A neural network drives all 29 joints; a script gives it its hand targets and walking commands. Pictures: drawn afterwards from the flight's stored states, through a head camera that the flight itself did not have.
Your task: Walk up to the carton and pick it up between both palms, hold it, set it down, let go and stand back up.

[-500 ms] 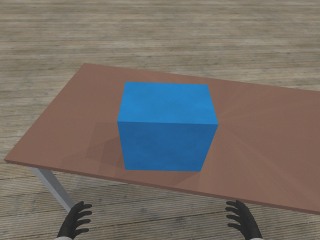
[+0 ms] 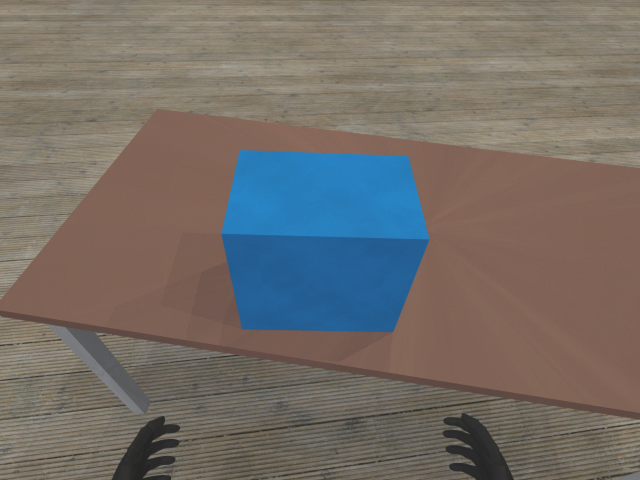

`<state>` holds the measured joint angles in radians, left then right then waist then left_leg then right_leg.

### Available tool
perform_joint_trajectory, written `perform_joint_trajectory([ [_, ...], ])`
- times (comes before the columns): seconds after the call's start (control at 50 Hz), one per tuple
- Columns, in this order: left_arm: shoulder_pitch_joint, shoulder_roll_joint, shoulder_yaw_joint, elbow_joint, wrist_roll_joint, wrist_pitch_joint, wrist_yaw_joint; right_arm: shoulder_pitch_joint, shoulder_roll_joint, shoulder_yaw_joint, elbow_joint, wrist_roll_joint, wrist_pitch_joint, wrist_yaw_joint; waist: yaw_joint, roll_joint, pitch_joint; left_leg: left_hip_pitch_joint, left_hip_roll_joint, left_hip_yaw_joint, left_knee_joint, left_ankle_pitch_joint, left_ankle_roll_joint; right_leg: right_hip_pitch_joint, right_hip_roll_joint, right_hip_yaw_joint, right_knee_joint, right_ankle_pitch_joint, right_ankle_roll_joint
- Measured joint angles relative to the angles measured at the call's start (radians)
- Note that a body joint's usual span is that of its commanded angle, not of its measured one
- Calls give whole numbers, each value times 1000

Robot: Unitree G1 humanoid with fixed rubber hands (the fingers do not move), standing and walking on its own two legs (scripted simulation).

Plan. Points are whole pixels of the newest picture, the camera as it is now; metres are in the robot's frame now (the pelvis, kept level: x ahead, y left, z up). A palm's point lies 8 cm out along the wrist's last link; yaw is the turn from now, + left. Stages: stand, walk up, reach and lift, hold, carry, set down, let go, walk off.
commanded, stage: let go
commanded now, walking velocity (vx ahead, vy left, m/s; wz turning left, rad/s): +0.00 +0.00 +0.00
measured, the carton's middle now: (321, 246) +0.48 +0.00 -0.02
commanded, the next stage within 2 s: stand in 0.36 s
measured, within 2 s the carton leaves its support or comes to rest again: neither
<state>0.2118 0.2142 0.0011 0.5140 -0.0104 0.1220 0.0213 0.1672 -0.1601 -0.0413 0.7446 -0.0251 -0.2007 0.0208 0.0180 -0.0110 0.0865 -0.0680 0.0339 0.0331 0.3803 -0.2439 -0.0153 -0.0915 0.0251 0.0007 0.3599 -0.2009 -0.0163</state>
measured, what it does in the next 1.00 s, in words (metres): stands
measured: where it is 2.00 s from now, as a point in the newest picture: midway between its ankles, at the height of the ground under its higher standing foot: outside the picture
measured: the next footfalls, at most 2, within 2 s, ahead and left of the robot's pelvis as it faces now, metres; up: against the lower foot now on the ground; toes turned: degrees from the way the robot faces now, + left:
none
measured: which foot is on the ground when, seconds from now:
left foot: down 0.00-1.00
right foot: down 0.00-1.00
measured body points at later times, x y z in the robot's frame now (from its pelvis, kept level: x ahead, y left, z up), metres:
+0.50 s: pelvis +0.00 +0.01 +0.00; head +0.00 +0.01 +0.45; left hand +0.15 +0.24 -0.10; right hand +0.15 -0.24 -0.10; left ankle -0.02 +0.12 -0.75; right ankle +0.00 -0.11 -0.75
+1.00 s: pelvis +0.00 +0.03 +0.00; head -0.01 +0.04 +0.45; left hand +0.06 +0.27 -0.14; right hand +0.03 -0.22 -0.14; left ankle -0.02 +0.12 -0.75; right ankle +0.00 -0.11 -0.75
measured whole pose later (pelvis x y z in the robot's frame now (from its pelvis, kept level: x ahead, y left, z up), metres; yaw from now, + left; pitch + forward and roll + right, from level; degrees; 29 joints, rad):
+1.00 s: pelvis +0.00 +0.03 +0.00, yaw +0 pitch +0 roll -1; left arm 0.32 0.20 0.04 0.86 0.03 -0.01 0.01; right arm 0.36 -0.21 -0.04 0.88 -0.03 -0.01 0.00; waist 0.00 -0.01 -0.03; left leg -0.17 -0.01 0.04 0.43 -0.26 0.03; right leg -0.18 -0.02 0.01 0.39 -0.21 0.03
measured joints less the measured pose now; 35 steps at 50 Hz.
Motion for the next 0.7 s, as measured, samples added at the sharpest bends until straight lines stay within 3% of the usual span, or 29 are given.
perform_joint_trajectory([
  [0.2, -50, -12, 4, 17, 10, -4, -15, -7, -32, 9, 15, 9, -17, 0, -20, 12, -17, 15, 2, 5, 1, -6, 0, 13, 1, 3, 1, -5, 1],
  [0.4, -37, -24, -1, 10, 14, 17, -18, 26, -36, 8, -39, 2, 4, -6, 5, 5, 5, 29, -1, 10, 6, -8, 4, 26, -2, 6, 7, -5, 4],
  [0.52, 0, -1, 23, 94, 62, -91, -39, 35, -56, 1, -37, -12, 173, -7, -6, 11, -36, -72, 0, 2, 62, -22, 10, -60, -3, -3, 37, -8, 11],
  [0.7, 61, 8, 41, 213, 50, -128, -41, 132, -76, -8, 38, -4, 208, 1, -15, 5, -87, -112, -11, 3, 87, -36, 21, -99, -15, -2, 61, -22, 22],
])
